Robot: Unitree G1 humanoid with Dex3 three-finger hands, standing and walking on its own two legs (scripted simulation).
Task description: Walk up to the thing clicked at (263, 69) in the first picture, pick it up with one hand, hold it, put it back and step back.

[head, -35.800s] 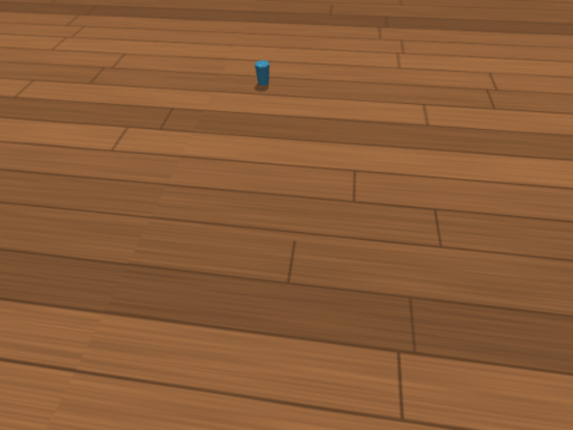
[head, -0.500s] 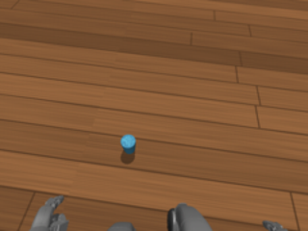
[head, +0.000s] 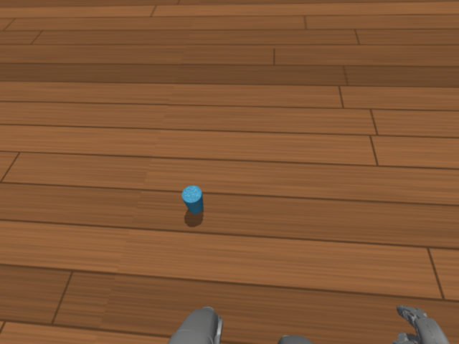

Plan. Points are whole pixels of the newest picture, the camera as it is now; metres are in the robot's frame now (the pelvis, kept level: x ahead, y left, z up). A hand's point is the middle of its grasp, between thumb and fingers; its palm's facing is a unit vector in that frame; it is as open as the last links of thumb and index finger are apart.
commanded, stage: step back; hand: left
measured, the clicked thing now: (194, 201) +0.75 +0.24 -0.70
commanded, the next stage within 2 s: stand in 1.68 s
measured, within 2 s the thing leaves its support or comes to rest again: neither
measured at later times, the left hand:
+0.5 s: hand out of the picture -0.09 +0.23 -0.16, palm faces +0.00 -0.93 -0.37, open 7.4 cm
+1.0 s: hand out of the picture -0.19 +0.23 -0.14, palm faces +0.08 -0.91 -0.40, open 7.4 cm
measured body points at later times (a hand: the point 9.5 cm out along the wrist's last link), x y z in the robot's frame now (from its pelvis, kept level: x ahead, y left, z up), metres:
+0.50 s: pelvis -0.18 -0.04 -0.01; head -0.12 -0.02 +0.44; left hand -0.09 +0.28 -0.13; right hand -0.03 -0.36 -0.10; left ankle -0.09 +0.11 -0.73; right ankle -0.23 -0.19 -0.71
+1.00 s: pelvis -0.23 -0.05 +0.01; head -0.22 -0.05 +0.45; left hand -0.20 +0.28 -0.11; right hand -0.16 -0.35 -0.12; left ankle -0.24 +0.07 -0.73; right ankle -0.23 -0.17 -0.70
